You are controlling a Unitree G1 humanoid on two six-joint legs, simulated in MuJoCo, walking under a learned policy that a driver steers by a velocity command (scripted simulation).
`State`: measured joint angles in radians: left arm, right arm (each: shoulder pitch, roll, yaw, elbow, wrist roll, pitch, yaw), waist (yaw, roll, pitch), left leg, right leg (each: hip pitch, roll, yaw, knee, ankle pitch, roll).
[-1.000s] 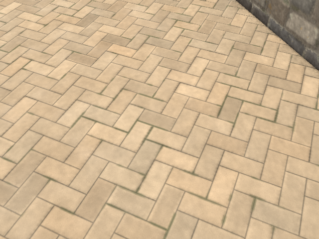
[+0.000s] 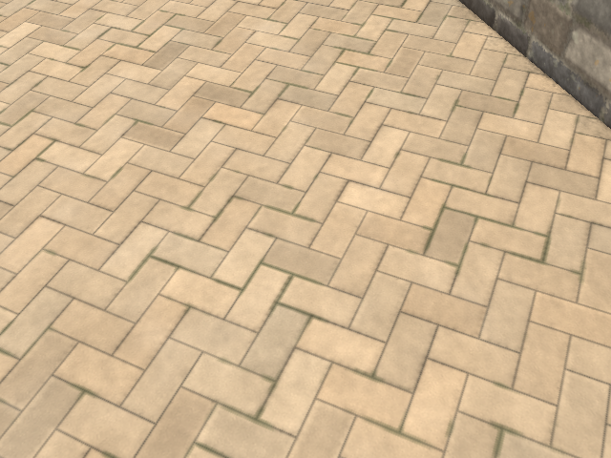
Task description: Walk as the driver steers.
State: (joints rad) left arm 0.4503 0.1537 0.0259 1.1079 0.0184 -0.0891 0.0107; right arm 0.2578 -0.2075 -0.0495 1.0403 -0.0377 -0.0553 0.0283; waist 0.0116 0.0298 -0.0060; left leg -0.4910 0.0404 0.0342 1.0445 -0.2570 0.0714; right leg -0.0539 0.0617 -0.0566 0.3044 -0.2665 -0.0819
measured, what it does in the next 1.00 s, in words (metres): walks ahead, turning left: left foot, then right foot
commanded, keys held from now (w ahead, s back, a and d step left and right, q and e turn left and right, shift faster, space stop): w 0.14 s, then w+q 0.86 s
